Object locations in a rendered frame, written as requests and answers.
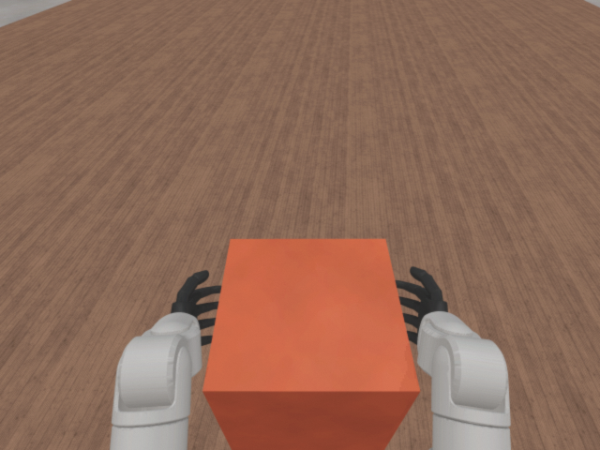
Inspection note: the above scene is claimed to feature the right robot forearm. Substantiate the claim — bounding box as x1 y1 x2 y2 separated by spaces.
417 311 511 450

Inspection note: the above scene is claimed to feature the left robot forearm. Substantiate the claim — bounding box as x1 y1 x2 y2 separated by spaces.
110 312 203 450

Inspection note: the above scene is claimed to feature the left robot hand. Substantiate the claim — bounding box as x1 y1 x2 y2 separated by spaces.
171 270 221 346

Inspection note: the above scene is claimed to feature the carton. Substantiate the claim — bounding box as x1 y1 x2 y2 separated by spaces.
202 239 420 450

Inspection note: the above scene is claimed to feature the right robot hand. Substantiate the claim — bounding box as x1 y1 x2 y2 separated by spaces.
396 266 448 345

